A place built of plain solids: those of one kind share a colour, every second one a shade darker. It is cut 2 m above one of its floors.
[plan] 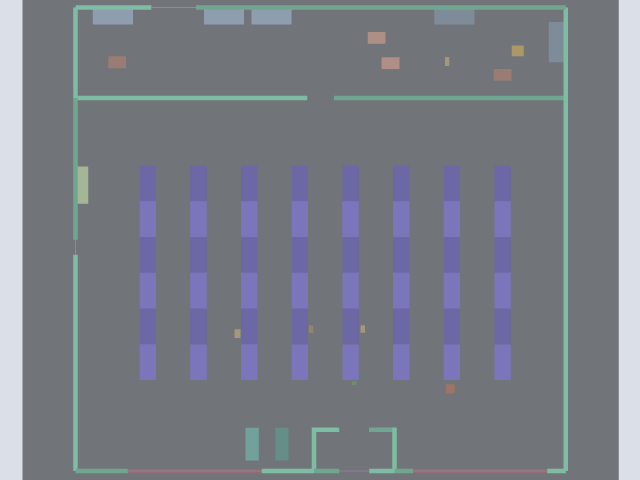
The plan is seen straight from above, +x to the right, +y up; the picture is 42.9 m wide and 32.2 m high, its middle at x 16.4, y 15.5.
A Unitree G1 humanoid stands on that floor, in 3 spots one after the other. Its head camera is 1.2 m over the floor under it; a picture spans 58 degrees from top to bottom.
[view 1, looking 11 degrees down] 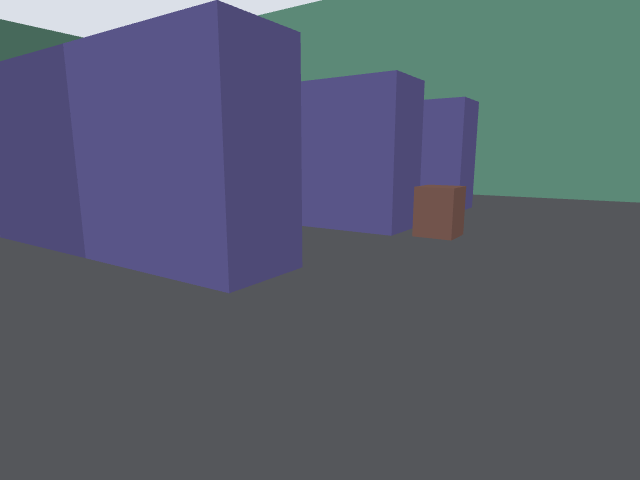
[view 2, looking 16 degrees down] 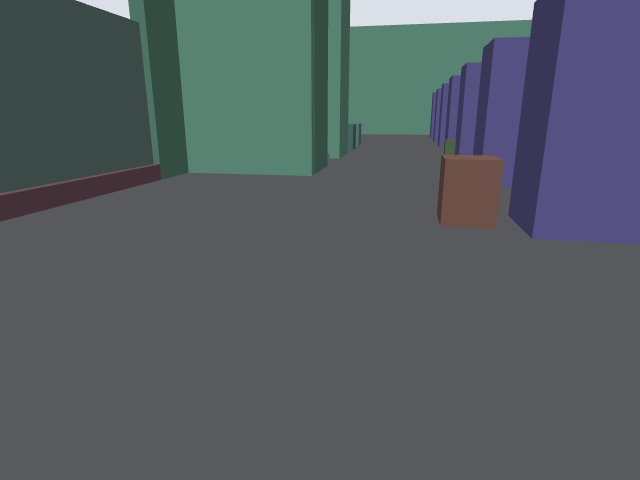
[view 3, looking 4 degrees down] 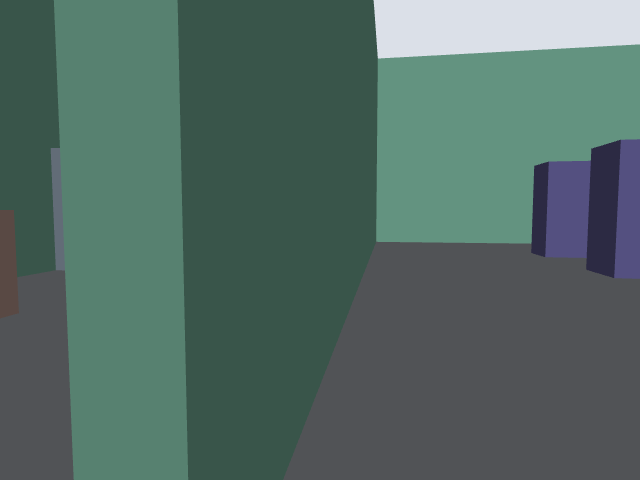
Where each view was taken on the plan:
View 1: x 18.69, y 3.37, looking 34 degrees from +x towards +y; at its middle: ground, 6.29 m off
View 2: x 30.35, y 4.80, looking -169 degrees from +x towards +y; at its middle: ground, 4.35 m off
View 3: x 16.45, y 24.42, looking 9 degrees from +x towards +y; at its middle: wall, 2.90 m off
